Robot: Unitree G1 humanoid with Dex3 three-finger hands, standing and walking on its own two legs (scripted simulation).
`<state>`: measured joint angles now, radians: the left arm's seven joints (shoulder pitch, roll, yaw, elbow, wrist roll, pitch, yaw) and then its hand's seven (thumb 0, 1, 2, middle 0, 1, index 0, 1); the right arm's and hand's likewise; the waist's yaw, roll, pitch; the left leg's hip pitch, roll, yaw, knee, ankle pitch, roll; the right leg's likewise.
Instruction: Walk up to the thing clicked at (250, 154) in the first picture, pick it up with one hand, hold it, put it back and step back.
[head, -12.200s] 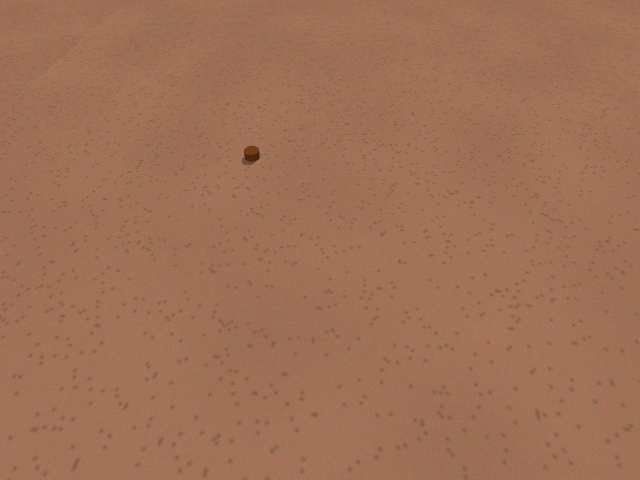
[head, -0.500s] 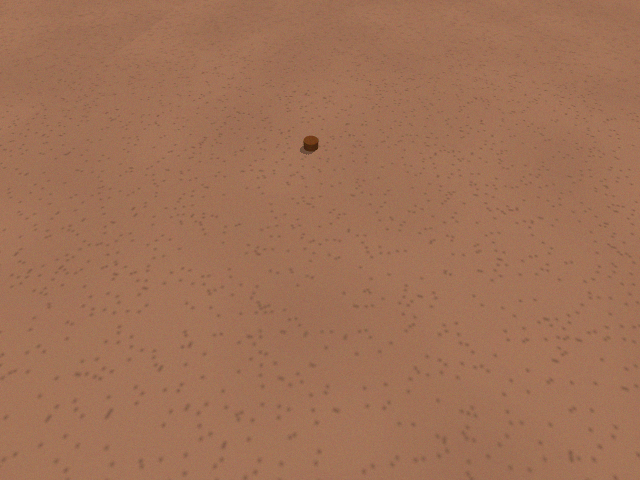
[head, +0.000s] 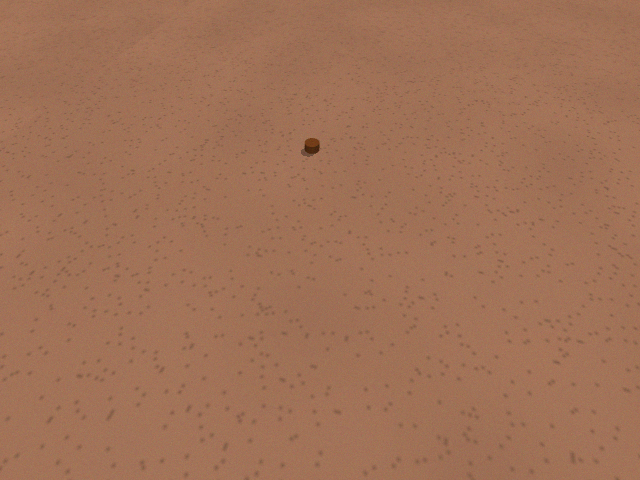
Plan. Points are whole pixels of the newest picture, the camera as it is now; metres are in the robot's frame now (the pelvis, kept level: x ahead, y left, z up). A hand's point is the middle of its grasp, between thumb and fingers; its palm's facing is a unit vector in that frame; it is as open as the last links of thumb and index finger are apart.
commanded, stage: stand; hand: left
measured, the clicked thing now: (312, 145) +1.71 -0.01 -0.76
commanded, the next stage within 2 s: walk up in 0.82 s
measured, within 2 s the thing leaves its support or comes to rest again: neither
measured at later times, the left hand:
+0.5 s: hand out of the picture +0.06 +0.25 -0.16, palm faces -0.03 -0.94 -0.35, open 7.3 cm
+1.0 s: hand out of the picture +0.09 +0.28 -0.14, palm faces -0.21 -0.88 -0.42, open 7.4 cm
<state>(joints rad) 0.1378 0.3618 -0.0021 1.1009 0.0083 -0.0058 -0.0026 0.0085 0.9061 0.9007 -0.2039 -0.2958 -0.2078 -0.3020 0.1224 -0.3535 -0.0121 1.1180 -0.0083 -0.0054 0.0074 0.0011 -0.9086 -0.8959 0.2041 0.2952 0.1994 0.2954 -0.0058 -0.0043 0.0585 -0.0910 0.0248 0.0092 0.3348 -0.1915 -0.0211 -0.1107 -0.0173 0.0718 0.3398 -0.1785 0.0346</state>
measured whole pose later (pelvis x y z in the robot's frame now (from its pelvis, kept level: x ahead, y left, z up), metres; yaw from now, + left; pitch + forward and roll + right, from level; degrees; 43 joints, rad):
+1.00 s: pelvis +0.02 +0.00 -0.01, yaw -11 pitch -1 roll +1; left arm 0.26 0.40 0.04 1.07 0.00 0.02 -0.05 0.01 0.90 0.90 -0.21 -0.30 -0.21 -0.30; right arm 0.12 -0.45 -0.11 0.92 -0.05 -0.03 0.08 0.00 -0.91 -0.90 0.21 0.30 0.20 0.30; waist -0.02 0.07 0.04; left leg -0.12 0.08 0.18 0.45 -0.30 0.01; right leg -0.40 -0.05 -0.01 0.81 -0.43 -0.02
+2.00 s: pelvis +0.57 +0.00 -0.05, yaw -47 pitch -2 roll -2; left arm 0.23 0.48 0.07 0.81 -0.02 -0.07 0.07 0.00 0.90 0.90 -0.21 -0.30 -0.21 -0.30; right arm 0.32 -0.43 -0.11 0.71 -0.07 0.06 0.08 0.01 -0.91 -0.90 0.20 0.30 0.20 0.30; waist -0.12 0.10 0.10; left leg -0.26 -0.01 0.16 0.99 -0.54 0.01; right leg -0.46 0.00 -0.18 0.71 -0.22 -0.08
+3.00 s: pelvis +1.08 +0.17 -0.07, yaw -71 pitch -1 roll -2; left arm 0.33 0.46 0.07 0.77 0.05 -0.05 0.09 0.01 0.90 0.90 -0.21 -0.30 -0.22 -0.30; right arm 0.19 -0.51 -0.12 0.62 -0.07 0.11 0.09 0.00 -0.91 -0.90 0.20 0.30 0.20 0.30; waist 0.00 0.14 0.09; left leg -0.54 0.14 -0.11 1.11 -0.49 0.01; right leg -0.57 -0.12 0.11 0.83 -0.28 0.01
